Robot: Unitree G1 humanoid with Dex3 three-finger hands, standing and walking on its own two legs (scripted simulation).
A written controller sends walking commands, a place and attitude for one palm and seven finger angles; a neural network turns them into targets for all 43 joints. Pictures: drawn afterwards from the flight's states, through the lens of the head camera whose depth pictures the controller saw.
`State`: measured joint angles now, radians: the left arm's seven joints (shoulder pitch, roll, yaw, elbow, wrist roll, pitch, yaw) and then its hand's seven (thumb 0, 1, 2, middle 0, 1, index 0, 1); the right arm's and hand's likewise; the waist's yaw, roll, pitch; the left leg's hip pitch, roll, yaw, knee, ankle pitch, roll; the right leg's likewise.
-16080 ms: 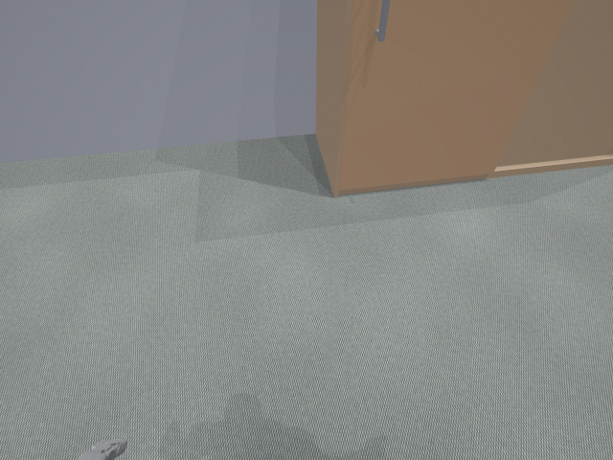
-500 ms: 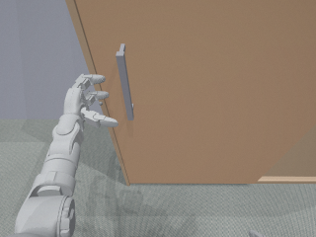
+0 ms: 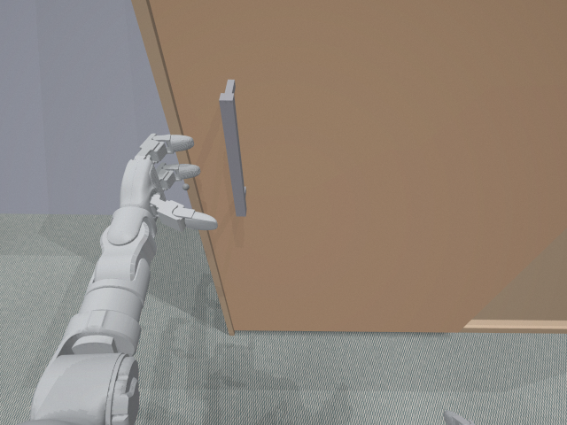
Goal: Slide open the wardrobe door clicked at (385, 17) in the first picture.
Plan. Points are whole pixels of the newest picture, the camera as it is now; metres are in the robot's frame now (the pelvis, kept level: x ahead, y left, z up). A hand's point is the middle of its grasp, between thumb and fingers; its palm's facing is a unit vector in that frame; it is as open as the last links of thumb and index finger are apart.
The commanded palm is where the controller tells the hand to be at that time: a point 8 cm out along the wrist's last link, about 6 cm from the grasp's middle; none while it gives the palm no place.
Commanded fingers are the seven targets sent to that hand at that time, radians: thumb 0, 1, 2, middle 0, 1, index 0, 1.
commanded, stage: move the hooked fingers beside the handle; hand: left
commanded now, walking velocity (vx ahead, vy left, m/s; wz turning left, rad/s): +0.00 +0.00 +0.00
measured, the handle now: (236, 155) +0.50 +0.09 +0.11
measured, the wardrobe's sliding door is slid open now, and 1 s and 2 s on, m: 0.00 0.00 0.00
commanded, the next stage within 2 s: feel for the door with the fingertips in 0.32 s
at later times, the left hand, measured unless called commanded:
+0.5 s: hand (191, 183) +0.43 +0.15 +0.12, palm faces +0.02 -1.00 -0.01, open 14.0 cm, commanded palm +0.40 +0.19 +0.12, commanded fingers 0.00 -0.50 0.30 -0.30 -1.20 -0.30 -1.20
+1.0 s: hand (214, 181) +0.43 +0.11 +0.12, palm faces +0.03 -1.00 -0.02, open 14.0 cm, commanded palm +0.41 +0.17 +0.12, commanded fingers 0.00 -0.50 0.30 -0.30 -1.20 -0.30 -1.20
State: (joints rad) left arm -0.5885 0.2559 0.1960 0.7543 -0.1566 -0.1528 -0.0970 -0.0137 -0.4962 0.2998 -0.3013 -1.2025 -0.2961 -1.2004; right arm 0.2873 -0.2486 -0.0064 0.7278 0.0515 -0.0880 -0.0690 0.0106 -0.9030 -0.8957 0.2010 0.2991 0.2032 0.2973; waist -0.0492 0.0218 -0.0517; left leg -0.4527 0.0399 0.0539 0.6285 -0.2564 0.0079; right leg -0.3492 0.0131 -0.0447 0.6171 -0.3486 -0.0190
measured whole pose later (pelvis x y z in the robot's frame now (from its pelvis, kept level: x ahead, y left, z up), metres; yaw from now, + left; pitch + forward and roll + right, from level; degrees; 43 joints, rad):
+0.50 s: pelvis +0.00 +0.00 +0.00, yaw +0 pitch +6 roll -1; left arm -0.64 0.26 0.19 0.82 -0.15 -0.18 -0.09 -0.01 -0.50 0.30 -0.30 -1.20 -0.30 -1.20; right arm 0.31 -0.25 -0.01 0.73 0.05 -0.10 -0.06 0.01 -0.90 -0.90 0.20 0.30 0.20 0.30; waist -0.06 0.03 -0.06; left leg -0.49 0.04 0.05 0.65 -0.26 0.01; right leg -0.38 0.01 -0.05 0.64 -0.35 -0.02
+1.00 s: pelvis +0.00 -0.01 +0.00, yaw +0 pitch +5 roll +0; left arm -0.64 0.20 0.16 0.80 -0.12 -0.17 0.00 -0.01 -0.50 0.30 -0.30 -1.20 -0.30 -1.20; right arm 0.29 -0.24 -0.01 0.73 0.04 -0.09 -0.05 0.01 -0.90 -0.90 0.20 0.30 0.20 0.30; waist -0.06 0.03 -0.06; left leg -0.47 0.05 0.05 0.63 -0.25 -0.01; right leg -0.37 0.02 -0.05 0.63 -0.36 -0.03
